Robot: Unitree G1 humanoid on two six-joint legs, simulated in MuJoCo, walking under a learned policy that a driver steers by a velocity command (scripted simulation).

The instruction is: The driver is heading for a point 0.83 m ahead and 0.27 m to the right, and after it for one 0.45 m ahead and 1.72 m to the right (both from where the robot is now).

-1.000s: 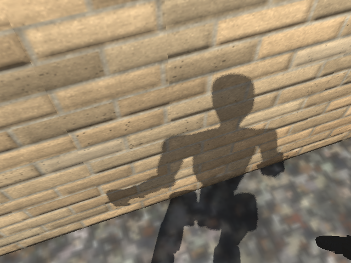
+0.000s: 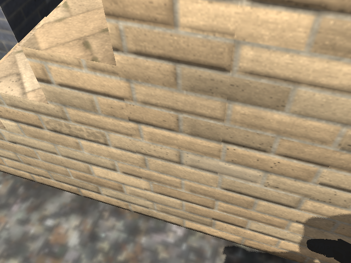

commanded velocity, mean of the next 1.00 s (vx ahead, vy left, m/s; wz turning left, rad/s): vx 0.03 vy -0.07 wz -0.48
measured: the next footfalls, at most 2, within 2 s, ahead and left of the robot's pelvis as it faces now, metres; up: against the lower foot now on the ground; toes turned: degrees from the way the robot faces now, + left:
left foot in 0.04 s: +0.03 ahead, +0.17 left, +0.00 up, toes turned -3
right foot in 0.42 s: -0.02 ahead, -0.12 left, +0.00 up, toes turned -21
